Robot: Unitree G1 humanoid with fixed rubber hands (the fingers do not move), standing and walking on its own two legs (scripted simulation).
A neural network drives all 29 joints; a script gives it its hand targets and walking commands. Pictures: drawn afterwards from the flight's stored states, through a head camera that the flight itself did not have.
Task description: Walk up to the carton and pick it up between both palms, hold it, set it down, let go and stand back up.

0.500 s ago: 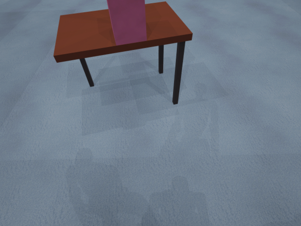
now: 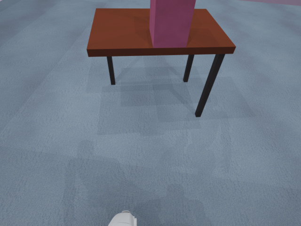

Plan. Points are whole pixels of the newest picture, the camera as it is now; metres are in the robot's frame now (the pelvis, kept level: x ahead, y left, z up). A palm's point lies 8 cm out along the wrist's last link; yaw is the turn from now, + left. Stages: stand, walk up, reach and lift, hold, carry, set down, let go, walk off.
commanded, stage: walk up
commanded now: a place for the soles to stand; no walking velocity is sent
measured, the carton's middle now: (169, 10) +1.12 -0.04 +0.09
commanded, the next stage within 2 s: none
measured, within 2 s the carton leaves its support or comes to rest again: neither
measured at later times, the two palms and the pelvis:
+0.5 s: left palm (96, 169) +0.30 +0.21 -0.11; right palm out of the picture +0.09 -0.23 -0.12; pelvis +0.21 -0.02 +0.02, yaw -3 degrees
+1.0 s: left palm (104, 154) +0.36 +0.20 -0.12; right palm (224, 119) +0.53 -0.27 -0.10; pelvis +0.44 -0.04 +0.02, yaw +4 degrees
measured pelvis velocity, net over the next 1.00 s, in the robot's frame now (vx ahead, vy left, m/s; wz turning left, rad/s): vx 0.44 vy -0.04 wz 0.08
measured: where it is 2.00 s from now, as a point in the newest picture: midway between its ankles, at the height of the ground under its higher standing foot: (159, 162)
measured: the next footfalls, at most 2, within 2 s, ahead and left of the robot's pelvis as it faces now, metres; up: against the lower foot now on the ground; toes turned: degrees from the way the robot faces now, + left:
right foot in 0.54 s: +0.40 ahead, -0.17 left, +0.00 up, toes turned -8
left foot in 1.02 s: +0.62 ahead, +0.08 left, +0.00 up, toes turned +14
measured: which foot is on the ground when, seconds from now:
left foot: down 0.00-0.58, up 0.60-1.00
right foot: down 0.00-0.00, up 0.02-0.52, down 0.54-1.00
